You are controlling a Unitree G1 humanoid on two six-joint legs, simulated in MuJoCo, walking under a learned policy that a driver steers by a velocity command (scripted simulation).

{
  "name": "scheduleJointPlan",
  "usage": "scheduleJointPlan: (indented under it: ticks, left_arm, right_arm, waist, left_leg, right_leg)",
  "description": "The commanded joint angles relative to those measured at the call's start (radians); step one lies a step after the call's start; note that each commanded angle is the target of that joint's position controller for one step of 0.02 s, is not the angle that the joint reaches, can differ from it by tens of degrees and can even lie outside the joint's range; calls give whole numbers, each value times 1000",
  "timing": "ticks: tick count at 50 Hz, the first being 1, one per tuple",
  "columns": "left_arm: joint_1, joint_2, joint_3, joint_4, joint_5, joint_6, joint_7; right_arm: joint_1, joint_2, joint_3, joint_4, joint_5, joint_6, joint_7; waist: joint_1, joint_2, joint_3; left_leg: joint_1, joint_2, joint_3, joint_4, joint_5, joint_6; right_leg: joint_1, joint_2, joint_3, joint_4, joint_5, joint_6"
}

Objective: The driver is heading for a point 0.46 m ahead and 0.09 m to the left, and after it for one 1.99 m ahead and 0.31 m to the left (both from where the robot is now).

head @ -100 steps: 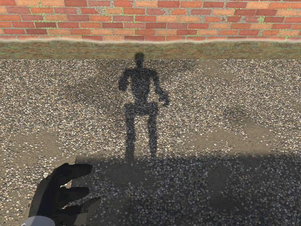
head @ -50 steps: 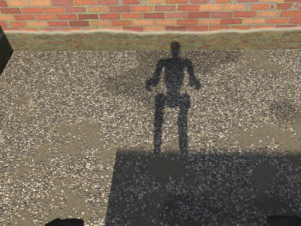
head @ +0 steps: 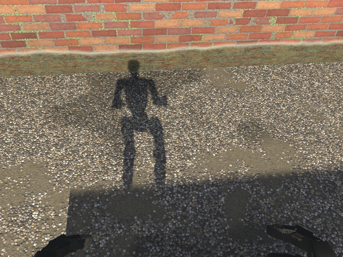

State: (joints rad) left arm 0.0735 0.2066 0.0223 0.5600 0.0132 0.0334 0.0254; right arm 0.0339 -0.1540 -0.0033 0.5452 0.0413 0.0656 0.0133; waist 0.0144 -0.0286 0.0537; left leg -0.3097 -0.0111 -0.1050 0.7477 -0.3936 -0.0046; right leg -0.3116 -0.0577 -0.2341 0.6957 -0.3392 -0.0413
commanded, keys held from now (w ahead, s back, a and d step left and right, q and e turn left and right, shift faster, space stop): w+q+shift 0.44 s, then w+e+shift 0.56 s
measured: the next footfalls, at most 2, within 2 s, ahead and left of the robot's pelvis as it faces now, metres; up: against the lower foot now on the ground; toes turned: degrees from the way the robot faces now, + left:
right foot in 1.00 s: -0.01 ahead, -0.04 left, +0.00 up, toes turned +10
right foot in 1.52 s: +0.05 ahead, -0.10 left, +0.00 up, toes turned -18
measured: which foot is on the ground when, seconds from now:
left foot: down 0.00-1.00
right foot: down 0.00-0.46, up 0.48-0.98, down 1.00-1.00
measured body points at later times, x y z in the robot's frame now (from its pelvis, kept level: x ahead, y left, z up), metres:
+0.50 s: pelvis -0.03 +0.04 -0.03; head -0.03 +0.09 +0.42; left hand +0.06 +0.34 -0.13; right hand +0.26 -0.12 -0.06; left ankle +0.01 +0.12 -0.72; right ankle +0.02 -0.08 -0.71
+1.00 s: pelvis -0.05 +0.08 +0.00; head -0.04 +0.07 +0.45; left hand +0.05 +0.35 -0.10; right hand +0.22 -0.10 -0.06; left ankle +0.01 +0.13 -0.71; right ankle -0.05 -0.04 -0.72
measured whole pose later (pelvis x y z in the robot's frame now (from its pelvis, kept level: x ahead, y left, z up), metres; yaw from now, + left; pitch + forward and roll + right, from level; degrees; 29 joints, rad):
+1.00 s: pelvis -0.05 +0.08 +0.00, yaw +11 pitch +0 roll +1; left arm 0.18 0.22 0.02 0.61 -0.03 0.12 -0.02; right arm 0.09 -0.21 -0.01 0.53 -0.01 -0.01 -0.03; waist 0.02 0.00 -0.01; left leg -0.40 0.02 0.32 0.67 -0.29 0.08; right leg -0.31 -0.02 0.00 0.75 -0.43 -0.06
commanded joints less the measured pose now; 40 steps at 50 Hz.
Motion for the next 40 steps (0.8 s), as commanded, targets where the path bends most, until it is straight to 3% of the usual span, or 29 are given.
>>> scheduleJointPlan:
  ticks: [1,3,5,7,8,10,11,12,13,14,15,16,17,20,21,22,23,24,25,26,27,28,29,30,31,35,40]
  left_arm:
    - [-90,77,31,-90,-7,-8,2]
    - [-98,72,35,-99,-11,0,1]
    - [-85,70,35,-103,-3,6,-4]
    - [-94,63,36,-114,-3,10,-11]
    - [-95,59,36,-119,-4,11,-13]
    - [-97,61,42,-130,-15,12,-12]
    - [-83,67,45,-124,-13,11,-9]
    - [-53,80,55,-119,-15,8,-14]
    - [-17,111,68,-103,-18,6,-15]
    - [4,148,77,-81,-2,6,-8]
    - [42,172,89,-56,6,-1,5]
    - [71,174,81,-35,18,-11,18]
    - [41,145,66,-23,19,-21,23]
    - [-75,142,59,-4,-2,-32,10]
    - [-96,127,53,2,-10,-25,0]
    - [-135,100,47,6,-29,-18,-11]
    - [-140,53,33,3,-36,-7,-19]
    - [-154,27,21,-33,-23,14,-27]
    - [-226,-11,10,-123,-5,29,-23]
    - [-259,-19,7,-167,-1,27,-11]
    - [-264,-7,12,-171,-10,21,8]
    - [-208,2,13,-156,-8,12,26]
    - [-170,0,9,-145,-15,7,33]
    - [-165,9,13,-136,-11,12,34]
    - [-152,4,14,-133,-15,21,29]
    - [-51,28,24,-100,-30,51,7]
    - [-23,26,21,-57,-41,72,-14]
  right_arm:
    - [-14,-92,-32,-61,7,-10,6]
    - [3,-104,-36,-49,15,-8,12]
    - [39,-107,-33,-40,13,-5,7]
    - [41,-120,-35,-41,13,-1,4]
    - [39,-124,-35,-42,11,0,3]
    - [-24,-147,-44,-59,10,-1,12]
    - [-40,-141,-44,-66,8,-3,13]
    - [-58,-159,-54,-75,15,-11,19]
    - [-79,-152,-54,-79,31,-23,20]
    - [-101,-129,-49,-93,34,-36,10]
    - [-161,-124,-50,-112,4,-33,1]
    - [-234,-163,-64,-135,-29,-30,9]
    - [-223,-155,-65,-133,-31,-24,16]
    - [-25,-123,-59,-88,6,-24,24]
    - [42,-103,-53,-70,9,-23,18]
    - [118,-88,-50,-44,8,-21,11]
    - [197,-83,-45,0,-6,-17,13]
    - [265,-84,-34,29,-7,-8,9]
    - [251,-145,-35,7,-6,0,2]
    - [149,-197,-37,-76,-24,-2,-15]
    - [46,-207,-35,-123,-44,-7,-41]
    - [-27,-193,-26,-139,-63,-17,-62]
    - [-29,-176,-22,-144,-54,-31,-72]
    - [-32,-135,-8,-148,-48,-44,-79]
    - [-21,-113,4,-144,-53,-56,-82]
    - [36,-132,3,-124,-64,-101,-69]
    - [35,-114,9,-133,-58,-116,-55]
  waist:
    - [-40,11,-121]
    - [-54,73,-113]
    - [-67,83,-106]
    - [-77,96,-122]
    - [-78,101,-132]
    - [-58,130,-153]
    - [-48,107,-155]
    - [-14,100,-170]
    - [29,22,-165]
    - [45,-119,-174]
    - [97,-221,-163]
    - [118,-142,-138]
    - [77,-79,-118]
    - [-55,-92,-132]
    - [-93,-76,-111]
    - [-138,-5,-104]
    - [-157,118,-109]
    - [-182,322,-57]
    - [-199,499,-42]
    - [-179,382,-157]
    - [-134,278,-250]
    - [-71,220,-286]
    - [-62,178,-332]
    - [-63,106,-288]
    - [-60,81,-245]
    - [-23,47,-194]
    - [-10,103,-154]
  left_leg:
    - [-88,-19,63,-77,289,96]
    - [-96,-24,6,-88,380,117]
    - [-101,-19,-49,-56,567,129]
    - [-127,-22,-98,-45,631,135]
    - [-143,-25,-120,-45,640,137]
    - [-207,-42,-174,-96,454,138]
    - [-250,-45,-176,-99,418,135]
    - [-323,-52,-159,-91,366,115]
    - [-463,-60,-109,-71,208,99]
    - [-583,-77,15,25,109,75]
    - [-585,-7,62,228,-5,74]
    - [-548,39,77,304,4,60]
    - [-514,61,87,314,27,52]
    - [-252,97,142,265,86,61]
    - [-160,105,150,215,116,83]
    - [-64,104,159,129,183,107]
    - [7,48,180,73,154,129]
    - [-22,-14,159,2,287,155]
    - [39,39,-106,-80,414,217]
    - [41,187,-358,-218,275,269]
    - [15,257,-427,-304,94,264]
    - [-11,284,-445,-313,-18,246]
    - [48,303,-493,-321,-174,202]
    - [-13,312,-463,-307,-194,145]
    - [-76,311,-419,-302,-188,96]
    - [-63,289,-286,-294,-96,15]
    - [-52,257,-94,-348,-31,-53]
  right_leg:
    - [157,-60,53,-120,67,87]
    - [139,-22,19,-48,51,94]
    - [89,1,-8,1,48,102]
    - [71,8,-12,36,-10,100]
    - [68,10,-11,49,-33,99]
    - [118,15,26,48,-91,89]
    - [152,-2,43,40,-81,80]
    - [225,-29,62,15,-104,62]
    - [343,-117,132,-76,-156,35]
    - [466,-276,231,-205,-204,-3]
    - [393,-427,307,-312,-243,-38]
    - [283,-465,315,-335,-243,-50]
    - [223,-470,278,-319,-166,-39]
    - [37,-386,77,-287,-176,25]
    - [-33,-345,-9,-258,-169,58]
    - [-91,-307,-73,-172,-224,78]
    - [-140,-223,-113,-7,-264,85]
    - [-200,-107,-115,285,-339,90]
    - [-480,3,-4,561,-474,123]
    - [-547,49,190,711,-385,161]
    - [-535,53,256,807,-239,181]
    - [-530,52,291,849,-123,179]
    - [-540,54,342,886,-63,158]
    - [-537,77,390,906,-8,152]
    - [-521,111,438,905,21,147]
    - [-517,151,440,828,80,129]
    - [-393,119,381,585,105,112]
